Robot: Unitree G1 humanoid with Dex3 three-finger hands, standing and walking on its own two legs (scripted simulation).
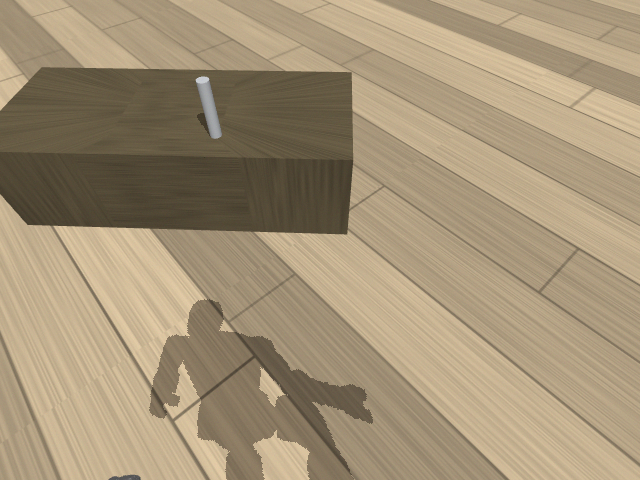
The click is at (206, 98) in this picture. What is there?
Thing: slim round
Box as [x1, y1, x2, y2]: [196, 76, 221, 138]
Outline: 203,76 197,78 196,83 210,136 216,138 221,135 221,131 209,80 207,77
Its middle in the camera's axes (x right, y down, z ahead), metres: -0.36 -0.45 +1.33
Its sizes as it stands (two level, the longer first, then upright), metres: 0.043 0.043 0.209
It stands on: a support 0.39 m high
